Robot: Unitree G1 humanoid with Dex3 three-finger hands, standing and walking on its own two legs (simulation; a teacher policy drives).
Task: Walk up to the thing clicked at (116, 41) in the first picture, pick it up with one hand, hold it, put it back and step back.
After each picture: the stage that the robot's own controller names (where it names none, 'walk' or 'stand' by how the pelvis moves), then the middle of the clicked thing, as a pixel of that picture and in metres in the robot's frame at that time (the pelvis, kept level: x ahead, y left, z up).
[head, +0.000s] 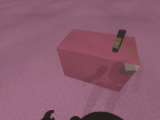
stand; (118, 41) +0.82 -0.24 +0.00
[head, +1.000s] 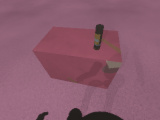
walk; (98, 38) +0.75 +0.01 +0.04
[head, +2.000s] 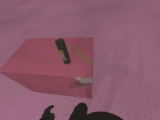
walk; (64, 52) +0.53 +0.29 +0.02
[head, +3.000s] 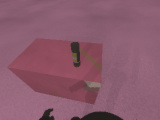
stand; (76, 55) +0.55 +0.18 +0.01
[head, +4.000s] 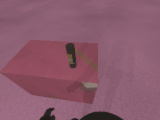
stand; (71, 56) +0.53 +0.20 +0.00
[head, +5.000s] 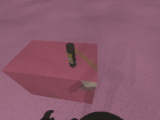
stand; (71, 56) +0.55 +0.21 +0.00
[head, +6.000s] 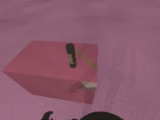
stand; (71, 56) +0.54 +0.21 +0.00
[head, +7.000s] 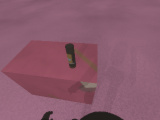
rise first; (71, 57) +0.54 +0.21 +0.00
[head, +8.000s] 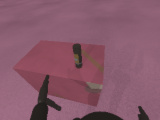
rise first; (78, 57) +0.54 +0.18 +0.00
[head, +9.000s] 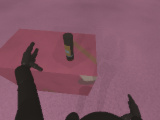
go down; (69, 48) +0.56 +0.17 +0.03
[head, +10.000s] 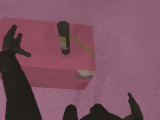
go down; (64, 40) +0.57 +0.17 +0.07
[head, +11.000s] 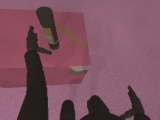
close in; (50, 32) +0.56 +0.20 +0.10
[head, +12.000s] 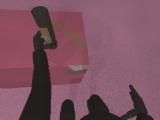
close; (47, 32) +0.57 +0.20 +0.11
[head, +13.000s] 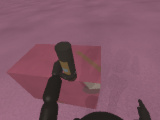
lift; (68, 64) +0.30 +0.15 +0.21
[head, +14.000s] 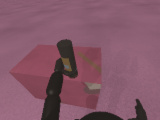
hold; (69, 61) +0.32 +0.15 +0.20
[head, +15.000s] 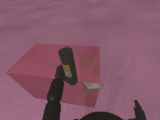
hold; (69, 68) +0.31 +0.15 +0.15
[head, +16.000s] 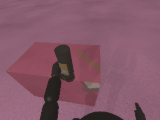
hold; (66, 66) +0.31 +0.17 +0.17
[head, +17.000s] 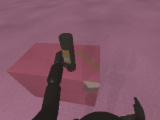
crouch; (68, 55) +0.38 +0.16 +0.20
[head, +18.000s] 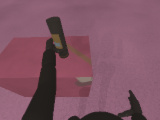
lower; (59, 40) +0.50 +0.17 +0.19
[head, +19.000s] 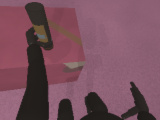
lower; (43, 31) +0.56 +0.19 +0.12
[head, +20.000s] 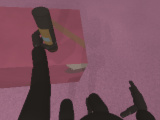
lower; (48, 34) +0.54 +0.18 +0.11
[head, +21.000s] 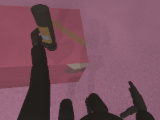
lower; (47, 32) +0.55 +0.19 +0.11
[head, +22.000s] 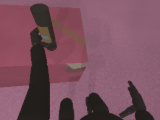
lower; (47, 32) +0.55 +0.19 +0.11
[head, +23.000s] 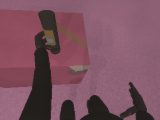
open; (52, 36) +0.54 +0.18 +0.10
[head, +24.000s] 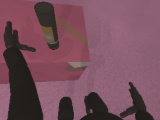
rise; (50, 31) +0.54 +0.18 +0.11
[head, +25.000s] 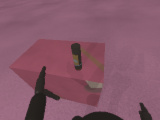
sink last; (77, 58) +0.50 +0.17 +0.05
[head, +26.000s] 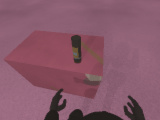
stand; (76, 51) +0.54 +0.16 +0.06
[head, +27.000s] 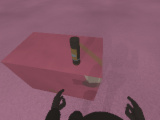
stand; (75, 52) +0.52 +0.17 +0.06
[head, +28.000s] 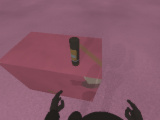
stand; (75, 53) +0.51 +0.16 +0.07
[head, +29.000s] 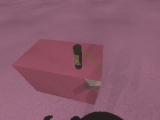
stand; (78, 58) +0.54 +0.16 +0.01
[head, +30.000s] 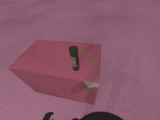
stand; (74, 59) +0.51 +0.18 +0.00
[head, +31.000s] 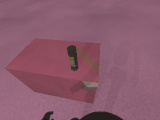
stand; (73, 59) +0.50 +0.19 +0.00
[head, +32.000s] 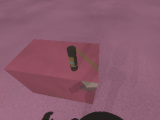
walk; (73, 59) +0.50 +0.19 +0.00
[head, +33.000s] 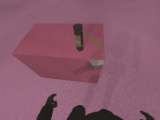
walk; (79, 39) +0.65 +0.16 +0.02
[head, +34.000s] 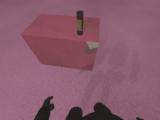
walk; (80, 24) +0.92 +0.17 +0.02
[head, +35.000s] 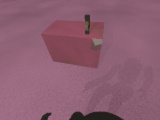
walk; (87, 25) +1.15 +0.16 +0.02
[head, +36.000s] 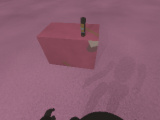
stand; (83, 27) +1.14 +0.17 +0.00
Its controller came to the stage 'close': yes
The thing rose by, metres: 0.20
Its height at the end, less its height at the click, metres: +0.00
